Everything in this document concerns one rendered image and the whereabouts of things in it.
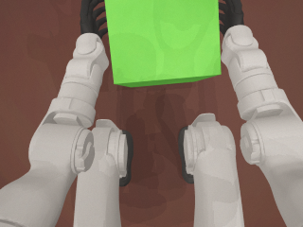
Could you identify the carton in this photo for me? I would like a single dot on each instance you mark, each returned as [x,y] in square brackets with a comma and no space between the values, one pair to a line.
[158,42]

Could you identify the robot left hand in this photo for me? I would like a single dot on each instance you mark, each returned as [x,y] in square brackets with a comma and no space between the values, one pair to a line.
[88,18]

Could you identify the robot right forearm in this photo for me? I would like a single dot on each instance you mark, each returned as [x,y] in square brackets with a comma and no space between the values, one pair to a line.
[251,76]

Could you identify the robot right upper arm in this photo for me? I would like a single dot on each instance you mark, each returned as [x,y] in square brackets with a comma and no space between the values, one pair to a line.
[275,144]

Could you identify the right robot shin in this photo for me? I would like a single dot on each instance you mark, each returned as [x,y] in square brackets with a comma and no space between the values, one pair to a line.
[228,135]

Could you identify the robot left upper arm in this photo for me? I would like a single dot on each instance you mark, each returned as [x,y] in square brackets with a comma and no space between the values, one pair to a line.
[58,153]

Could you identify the right robot foot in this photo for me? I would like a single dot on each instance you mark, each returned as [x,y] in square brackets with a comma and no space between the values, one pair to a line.
[187,177]

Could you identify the robot right hand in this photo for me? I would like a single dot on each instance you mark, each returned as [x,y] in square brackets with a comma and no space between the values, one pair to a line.
[233,14]

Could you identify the robot left forearm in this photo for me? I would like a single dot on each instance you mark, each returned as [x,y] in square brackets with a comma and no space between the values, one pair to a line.
[76,100]

